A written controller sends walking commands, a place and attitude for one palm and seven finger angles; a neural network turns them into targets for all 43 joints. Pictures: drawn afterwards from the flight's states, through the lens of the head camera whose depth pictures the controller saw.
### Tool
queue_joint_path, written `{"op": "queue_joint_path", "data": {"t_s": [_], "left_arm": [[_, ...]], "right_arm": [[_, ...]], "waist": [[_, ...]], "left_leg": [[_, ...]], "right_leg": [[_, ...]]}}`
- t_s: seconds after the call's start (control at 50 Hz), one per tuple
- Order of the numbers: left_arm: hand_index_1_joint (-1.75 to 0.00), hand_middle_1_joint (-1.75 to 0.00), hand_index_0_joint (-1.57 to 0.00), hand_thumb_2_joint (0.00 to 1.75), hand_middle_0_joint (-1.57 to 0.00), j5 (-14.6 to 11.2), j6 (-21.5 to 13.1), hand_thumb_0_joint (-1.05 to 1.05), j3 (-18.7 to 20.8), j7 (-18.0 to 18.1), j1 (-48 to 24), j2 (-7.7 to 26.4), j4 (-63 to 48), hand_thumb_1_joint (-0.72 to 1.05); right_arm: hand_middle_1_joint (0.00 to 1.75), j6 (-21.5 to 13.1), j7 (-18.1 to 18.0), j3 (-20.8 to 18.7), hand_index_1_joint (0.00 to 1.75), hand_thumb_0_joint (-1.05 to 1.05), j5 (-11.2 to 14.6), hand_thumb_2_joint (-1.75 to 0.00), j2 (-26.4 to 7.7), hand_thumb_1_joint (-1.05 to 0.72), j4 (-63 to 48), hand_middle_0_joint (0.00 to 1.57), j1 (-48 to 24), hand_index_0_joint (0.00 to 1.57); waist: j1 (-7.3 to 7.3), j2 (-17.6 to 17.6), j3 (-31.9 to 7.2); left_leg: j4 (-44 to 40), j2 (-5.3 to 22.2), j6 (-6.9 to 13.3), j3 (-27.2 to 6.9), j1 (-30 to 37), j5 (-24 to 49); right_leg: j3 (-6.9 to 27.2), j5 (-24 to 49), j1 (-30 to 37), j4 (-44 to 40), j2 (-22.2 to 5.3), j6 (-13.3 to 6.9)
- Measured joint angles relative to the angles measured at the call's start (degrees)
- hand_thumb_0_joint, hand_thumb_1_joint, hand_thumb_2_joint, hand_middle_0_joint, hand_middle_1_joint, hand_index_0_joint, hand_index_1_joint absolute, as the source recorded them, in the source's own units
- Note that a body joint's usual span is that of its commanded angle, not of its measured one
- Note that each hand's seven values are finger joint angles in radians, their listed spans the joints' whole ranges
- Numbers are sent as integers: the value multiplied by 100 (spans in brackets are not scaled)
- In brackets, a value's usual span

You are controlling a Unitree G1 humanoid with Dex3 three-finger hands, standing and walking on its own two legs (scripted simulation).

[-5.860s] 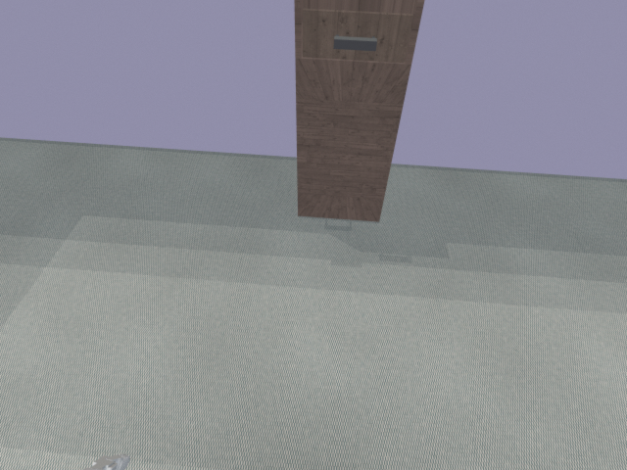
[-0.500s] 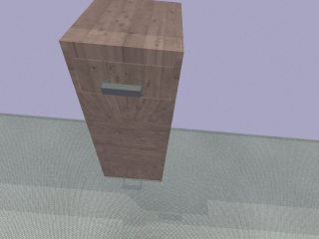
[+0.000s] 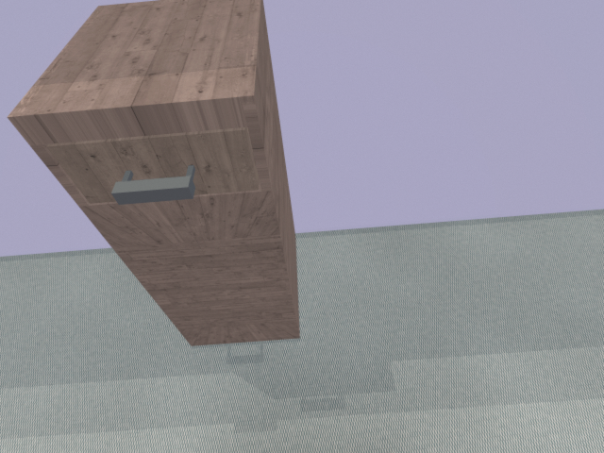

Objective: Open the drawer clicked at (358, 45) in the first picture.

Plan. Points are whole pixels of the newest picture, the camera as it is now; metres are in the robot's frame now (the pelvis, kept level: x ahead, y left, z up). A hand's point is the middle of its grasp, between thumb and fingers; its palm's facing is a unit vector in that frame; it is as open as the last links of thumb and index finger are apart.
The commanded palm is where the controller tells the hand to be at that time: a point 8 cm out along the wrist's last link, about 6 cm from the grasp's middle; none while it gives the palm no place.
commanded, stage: come to a stop and stand still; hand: left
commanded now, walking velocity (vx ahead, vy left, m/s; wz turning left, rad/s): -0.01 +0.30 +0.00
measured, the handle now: (157, 181) +0.53 +0.28 +0.05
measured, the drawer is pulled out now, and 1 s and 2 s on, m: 0.00 0.00 0.00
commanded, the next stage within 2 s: look again from close up in 1.22 s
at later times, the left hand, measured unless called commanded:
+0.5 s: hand out of the picture -0.06 +0.17 -0.13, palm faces +0.15 -0.94 -0.30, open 7.3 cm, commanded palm none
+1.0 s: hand out of the picture -0.03 +0.21 -0.16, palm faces +0.05 -0.98 -0.21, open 7.3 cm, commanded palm none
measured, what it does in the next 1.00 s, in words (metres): steps on the spot: left foot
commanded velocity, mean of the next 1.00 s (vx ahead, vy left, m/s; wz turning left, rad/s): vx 0.03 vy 0.08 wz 0.00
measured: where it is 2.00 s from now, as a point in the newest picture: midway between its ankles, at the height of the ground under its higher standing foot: outside the picture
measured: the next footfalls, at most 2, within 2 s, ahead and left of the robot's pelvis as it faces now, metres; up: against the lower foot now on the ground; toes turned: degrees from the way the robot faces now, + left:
left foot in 0.68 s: -0.04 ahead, +0.15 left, +0.00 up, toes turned +3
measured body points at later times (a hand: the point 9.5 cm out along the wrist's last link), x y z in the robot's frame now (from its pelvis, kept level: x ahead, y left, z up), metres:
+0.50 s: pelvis -0.04 -0.02 +0.03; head -0.03 -0.07 +0.47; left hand -0.07 +0.22 -0.11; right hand +0.02 -0.28 -0.15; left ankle -0.09 +0.17 -0.65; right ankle +0.01 -0.10 -0.73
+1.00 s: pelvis -0.02 +0.04 +0.01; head +0.00 +0.03 +0.46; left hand -0.03 +0.26 -0.14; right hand -0.03 -0.17 -0.15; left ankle -0.08 +0.15 -0.73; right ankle -0.04 -0.08 -0.73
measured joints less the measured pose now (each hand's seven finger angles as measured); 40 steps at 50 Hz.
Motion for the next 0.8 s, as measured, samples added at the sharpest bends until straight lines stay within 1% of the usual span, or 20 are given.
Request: {"op": "queue_joint_path", "data": {"t_s": [0.02,0.04,0.06,0.1,0.14,0.18,0.24,0.36,0.46,0.5,0.58,0.6,0.64,0.66,0.68,0.72,0.76,0.8], "left_arm": [[-30,-30,-20,90,-19,6,-13,0,-53,-11,0,-68,0,91],[-30,-30,-20,90,-19,9,-28,0,-88,-20,18,-130,-6,91],[-30,-30,-20,90,-19,8,-37,0,-105,-18,42,-182,-13,91],[-30,-30,-20,90,-20,-7,-36,0,-126,-6,73,-260,-21,91],[-30,-30,-20,90,-20,-25,-41,0,-112,11,85,-305,-32,91],[-30,-30,-21,90,-20,-39,-59,0,-95,26,94,-300,-49,92],[-30,-30,-21,90,-20,-41,-94,0,-80,45,147,-284,-54,92],[-30,-30,-21,90,-20,-14,-88,0,-60,44,451,-254,85,91],[-30,-30,-21,90,-20,33,-10,0,-40,2,770,-209,273,91],[-30,-30,-21,90,-20,57,16,0,-29,-14,870,-179,349,91],[-30,-30,-21,90,-20,87,49,0,-8,-45,956,-102,482,91],[-30,-30,-21,90,-20,82,55,1,-2,-48,955,-81,513,91],[-30,-30,-21,90,-20,47,77,1,6,-46,951,-47,572,91],[-30,-30,-21,90,-20,18,88,1,-5,-48,960,-56,582,91],[-30,-30,-21,90,-20,-9,106,1,-10,-49,932,-44,608,91],[-30,-30,-20,90,-20,-16,143,1,-3,-44,845,43,673,91],[-30,-30,-20,90,-20,5,128,1,-15,-55,799,64,703,91],[-30,-30,-20,90,-20,5,100,1,-56,-69,754,22,721,91]], "right_arm": [[30,55,7,-22,30,0,9,-90,-54,-92,-7,20,29,20],[30,109,11,-35,30,0,6,-90,-92,-92,-4,20,61,20],[30,155,15,-42,30,0,1,-90,-115,-92,8,20,84,20],[30,196,44,-53,30,0,-10,-90,-146,-92,36,20,118,20],[30,203,84,-63,30,0,-18,-90,-169,-92,50,20,167,20],[30,223,117,-72,30,0,-26,-90,-187,-91,61,20,223,20],[30,278,143,-76,30,0,-52,-90,-229,-91,78,20,277,20],[30,337,167,-82,30,0,-75,-90,-366,-91,58,20,272,20],[30,282,178,-64,30,0,-67,-90,-418,-91,-10,20,205,20],[30,243,176,-41,30,0,-52,-90,-389,-92,-38,20,179,20],[30,109,155,39,30,0,-3,-90,-253,-92,-77,19,164,20],[30,61,144,66,30,0,7,-90,-207,-92,-82,19,172,20],[30,-60,113,132,30,0,25,-90,-119,-92,-85,20,221,20],[30,-124,99,161,30,0,26,-90,-111,-91,-109,20,279,20],[30,-166,70,171,30,0,12,-90,-60,-91,-84,20,304,20],[30,-125,30,248,30,0,-13,-90,167,-91,11,20,336,20],[30,-117,-23,324,30,0,-32,-90,315,-92,118,20,421,20],[30,-120,-57,365,30,0,-17,-90,363,-93,227,20,497,20]], "waist": [[-26,88,-8],[-35,130,-41],[-27,134,-75],[-10,116,-114],[6,93,-140],[34,58,-161],[107,-4,-181],[250,-79,-232],[351,-144,-310],[388,-197,-344],[455,-307,-397],[460,-327,-407],[445,-326,-436],[412,-224,-480],[351,-194,-502],[304,-426,-483],[288,-531,-512],[272,-537,-537]], "left_leg": [[360,-108,36,-195,-115,-449],[759,-238,65,-342,-232,-730],[1173,-362,79,-438,-338,-839],[1953,-525,60,-550,-510,-675],[2482,-606,9,-634,-614,-365],[2737,-634,-49,-710,-644,-96],[2768,-626,-117,-806,-594,96],[2430,-528,-139,-911,-444,199],[2026,-432,-66,-820,-337,138],[1670,-416,-23,-728,-214,-1],[623,-450,96,-539,190,-273],[292,-466,127,-496,327,-223],[-577,-480,182,-420,710,101],[-1008,-425,225,-492,890,105],[-1188,-404,242,-592,917,42],[-1107,-549,219,-565,883,191],[-1226,-623,236,-531,959,336],[-1342,-684,270,-508,1023,392]], "right_leg": [[-28,9,4,18,14,-85],[-40,59,23,-31,-1,-148],[-31,137,53,-123,-26,-187],[-17,303,137,-363,-59,-232],[-35,450,210,-597,-76,-267],[-78,572,261,-788,-90,-299],[-134,720,300,-999,-112,-338],[-206,925,322,-1240,-143,-350],[-197,1047,255,-1334,-161,-304],[-170,1100,225,-1380,-170,-272],[-135,1210,170,-1473,-167,-189],[-137,1222,150,-1466,-158,-158],[-151,1174,58,-1313,-111,-76],[-205,1074,-51,-1129,-25,-37],[-247,894,-194,-866,-3,2],[-88,328,-360,-388,-80,19],[-8,105,-427,35,-87,43],[52,16,-391,290,-87,57]]}}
